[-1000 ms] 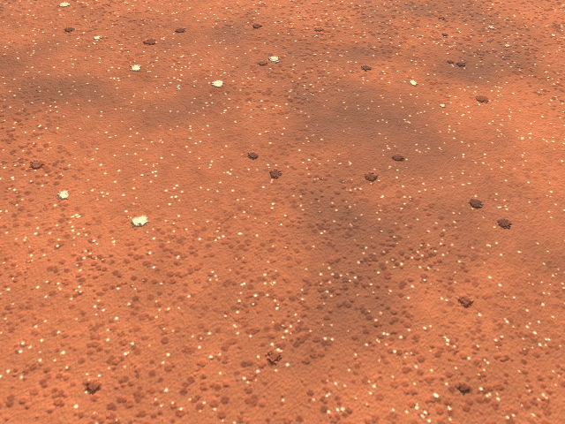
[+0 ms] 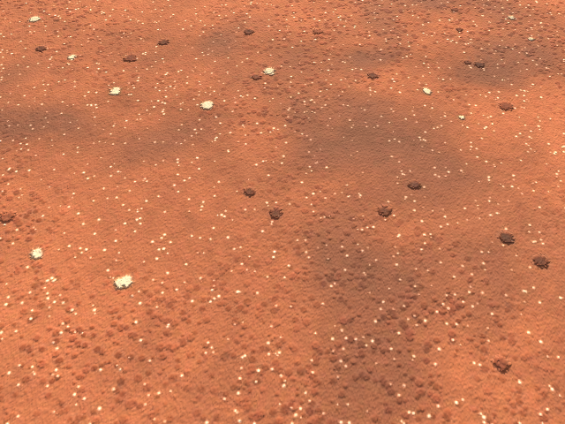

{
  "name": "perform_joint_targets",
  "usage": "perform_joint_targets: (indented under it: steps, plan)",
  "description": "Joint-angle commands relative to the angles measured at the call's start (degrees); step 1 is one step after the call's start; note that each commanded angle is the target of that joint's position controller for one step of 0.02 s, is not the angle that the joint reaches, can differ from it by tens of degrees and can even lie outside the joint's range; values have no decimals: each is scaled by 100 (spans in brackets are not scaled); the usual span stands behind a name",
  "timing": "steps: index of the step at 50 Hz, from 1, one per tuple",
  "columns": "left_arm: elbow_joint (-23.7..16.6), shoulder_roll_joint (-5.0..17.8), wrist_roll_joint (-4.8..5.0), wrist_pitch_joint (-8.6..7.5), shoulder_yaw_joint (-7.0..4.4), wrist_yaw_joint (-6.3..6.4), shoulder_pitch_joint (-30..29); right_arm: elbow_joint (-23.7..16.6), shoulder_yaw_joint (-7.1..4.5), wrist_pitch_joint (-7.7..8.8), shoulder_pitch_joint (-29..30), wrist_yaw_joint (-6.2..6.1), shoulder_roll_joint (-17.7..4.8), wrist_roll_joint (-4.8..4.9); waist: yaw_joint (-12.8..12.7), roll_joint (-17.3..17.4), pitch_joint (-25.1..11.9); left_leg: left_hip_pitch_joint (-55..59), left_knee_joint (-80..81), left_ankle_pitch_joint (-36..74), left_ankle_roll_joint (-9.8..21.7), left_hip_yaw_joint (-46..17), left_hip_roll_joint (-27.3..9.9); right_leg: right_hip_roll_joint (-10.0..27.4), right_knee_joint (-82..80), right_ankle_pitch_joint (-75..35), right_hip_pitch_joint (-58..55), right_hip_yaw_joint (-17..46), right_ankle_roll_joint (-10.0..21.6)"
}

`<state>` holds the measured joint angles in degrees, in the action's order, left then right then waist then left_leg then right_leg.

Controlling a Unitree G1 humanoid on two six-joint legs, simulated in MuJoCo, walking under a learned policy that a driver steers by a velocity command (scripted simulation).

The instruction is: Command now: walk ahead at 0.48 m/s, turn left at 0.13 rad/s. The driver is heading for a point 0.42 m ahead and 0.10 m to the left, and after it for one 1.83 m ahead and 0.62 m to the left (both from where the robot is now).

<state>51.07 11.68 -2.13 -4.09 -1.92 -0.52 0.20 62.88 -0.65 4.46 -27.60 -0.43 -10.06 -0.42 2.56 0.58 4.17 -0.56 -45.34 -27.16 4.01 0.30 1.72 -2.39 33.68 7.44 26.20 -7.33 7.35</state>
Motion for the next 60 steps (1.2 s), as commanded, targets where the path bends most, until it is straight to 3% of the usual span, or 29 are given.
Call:
perform_joint_targets:
  steps: [1,2,3,5,10,14,18,21,23,24,25,26,27,28,30,31,33,36,45,48,50,51,52,53,54,55,56,57,60]
  plan:
    - [310,1102,139,58,-342,31,1686,-482,-214,12,-36,9,-780,-3,-577,-409,-955,-3542,-3343,513,229,-442,-246,2453,-2117,2485,-3344,4022,1004]
    - [227,702,157,-10,-242,6,1270,-566,-204,35,311,40,-709,-33,-481,-173,-402,-3383,-3012,946,241,-399,-456,2209,-2377,1935,-2448,3242,823]
    - [255,516,116,-80,-188,12,1147,-551,-213,1,392,57,-588,-51,-304,-111,-146,-3120,-2741,1123,237,-409,-605,1948,-2497,1277,-1927,2611,594]
    - [426,280,105,-188,-102,61,1348,-508,-211,-153,228,134,-391,-156,-65,-231,-94,-2664,-2407,1206,151,-413,-718,1670,-2598,337,-1417,1732,353]
    - [581,484,113,-315,-125,101,1939,-914,-253,-337,1151,238,-372,-130,-93,-282,126,-3598,-1844,2007,36,-193,-803,1465,-2764,-754,-1704,656,131]
    - [636,444,127,-311,-71,140,2241,-1270,-189,-285,2057,302,-291,-82,-262,-308,230,-3695,-499,2782,-38,205,-661,1250,-2637,-1870,-1970,-22,-106]
    - [772,561,125,-253,-62,242,2716,-1585,-112,-269,2794,324,-241,-105,-498,-347,257,-3562,630,2828,84,732,-443,1432,-2405,-2850,-2740,-326,-160]
    - [797,731,100,-173,-92,328,2749,-1609,-171,-272,2608,298,-391,-136,-313,-527,7,-3069,896,2136,377,997,-49,1600,-1612,-4896,-3346,-577,-219]
    - [732,907,62,-85,-154,372,2594,-1427,-270,-278,1904,269,-584,-151,45,-725,-383,-2315,959,1513,669,1054,270,1713,-462,-5899,-3448,-677,-199]
    - [662,979,45,-40,-183,349,2524,-1267,-358,-256,1357,254,-748,-168,269,-744,-691,-1672,1205,1327,837,948,390,1751,458,-5590,-3275,-657,-148]
    - [549,1023,70,-21,-206,291,2348,-1051,-485,-219,598,209,-979,-225,689,-495,-1031,-540,1795,1419,1068,576,288,1647,1860,-4445,-2544,-730,-225]
    - [270,601,132,-47,-132,210,2402,-1042,-665,-235,295,128,-1559,-266,614,460,-1503,962,1880,1082,1606,-1462,-1199,1084,3854,-683,-698,-734,-425]
    - [-152,586,179,-107,-157,116,2145,-1156,-728,-306,469,152,-1842,-154,364,972,-1796,1799,2730,1310,2404,-4381,-2197,-91,5318,2397,1199,273,-599]
    - [-294,769,113,-186,-181,83,1513,-1116,-683,-337,635,119,-1657,-38,364,118,-1072,1336,2986,1316,2141,-3601,-2035,414,5112,1755,1843,978,-520]
    - [-276,719,155,-263,-171,75,1559,-1172,-557,-284,1178,72,-1148,-31,-145,-438,-233,-33,3230,2385,1593,-2451,-1590,786,4077,1049,1383,922,-553]
    - [-280,686,48,-166,-169,81,1639,-1198,-508,-231,1312,37,-1024,7,-327,-445,-164,-442,3255,2972,1447,-2029,-1315,868,3751,1019,1044,927,-659]
    - [-313,580,-81,59,-154,35,1731,-1203,-470,-97,1260,32,-1007,52,-466,-244,-305,-758,3254,3735,1351,-1602,-998,902,3345,991,661,864,-842]
    - [-594,545,-74,194,-135,-15,1203,-1159,-519,-35,904,41,-1249,55,-371,0,-255,-884,3289,4135,1204,-1368,-738,888,2679,479,898,683,-1023]
    - [-1396,643,28,133,-16,-89,-658,-1192,-526,-127,-39,-11,-1335,-35,332,371,-146,251,2908,4317,929,-1856,-774,470,541,-548,1420,680,-928]
    - [-1387,772,49,48,-25,-85,-308,-1264,-525,-87,173,-77,-1402,-59,73,460,-190,230,2698,4728,684,-1872,-935,345,-196,-453,440,700,-655]
    - [-1005,1027,39,-39,-144,10,883,-1281,-532,-26,383,-52,-1494,-62,-444,358,-635,122,1547,6133,418,-1643,-705,29,-538,-260,-1066,569,-408]
    - [-826,1150,-22,-138,-189,80,1675,-1291,-514,14,443,-23,-1434,-10,-842,190,-1058,-335,402,5682,268,-1414,-368,351,-816,-818,-2186,765,-260]
    - [-796,1568,-146,-191,-248,162,2482,-1486,-387,44,219,-23,-950,45,-949,-573,-1924,-1212,-1287,3104,124,-1021,47,1877,-526,-1986,-3516,2196,-9]
    - [-759,1939,-103,-100,-377,106,2251,-1416,-394,-34,-839,-62,-779,255,-358,-1952,-2557,-2471,-2830,-678,-72,-695,925,3009,-967,-3392,-4284,4506,945]
    - [-916,1344,96,-28,-276,54,1781,-1218,-430,-129,-610,-119,-1185,-11,-242,-650,-1978,-2686,-3122,-205,-34,-945,459,2692,-1078,-3020,-3525,4228,854]
    - [-931,860,143,-43,-137,41,1375,-1259,-424,-152,-74,-85,-1115,-49,-233,-264,-1186,-2730,-2921,158,-108,-896,342,2377,-1158,-3298,-2774,3217,738]
    - [-883,632,107,-61,-59,25,1249,-1333,-398,-168,213,-63,-1028,-54,-201,-119,-897,-2744,-2645,310,-156,-837,182,2092,-1269,-3725,-2410,2584,575]
    - [-789,582,135,-91,-28,44,1314,-1371,-390,-223,406,-17,-989,-91,-211,-339,-730,-2734,-2354,379,-203,-806,66,1863,-1408,-4001,-2198,2117,472]
    - [-552,719,145,-182,-26,31,1485,-1318,-356,-393,276,63,-821,-119,-23,-624,-864,-2216,-1919,602,-317,-680,187,1613,-1572,-4671,-1762,1487,428]
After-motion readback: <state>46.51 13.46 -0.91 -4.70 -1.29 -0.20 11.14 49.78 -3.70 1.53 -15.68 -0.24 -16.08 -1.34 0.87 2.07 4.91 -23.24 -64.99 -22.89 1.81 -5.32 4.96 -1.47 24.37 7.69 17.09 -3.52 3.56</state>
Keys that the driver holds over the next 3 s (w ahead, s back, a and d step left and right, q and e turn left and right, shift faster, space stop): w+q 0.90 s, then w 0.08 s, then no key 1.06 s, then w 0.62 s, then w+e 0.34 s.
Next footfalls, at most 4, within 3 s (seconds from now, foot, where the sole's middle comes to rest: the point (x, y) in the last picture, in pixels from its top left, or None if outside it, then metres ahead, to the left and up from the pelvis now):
0.50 left None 0.41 0.10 -0.75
1.02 right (249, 289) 0.79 0.09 -0.75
1.46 left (176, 326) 0.69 0.27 -0.75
2.74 left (126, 229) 1.00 0.44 -0.75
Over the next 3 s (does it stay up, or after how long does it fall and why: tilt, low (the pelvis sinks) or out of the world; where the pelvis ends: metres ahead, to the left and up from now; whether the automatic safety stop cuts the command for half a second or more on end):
stays up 1.01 0.37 0.03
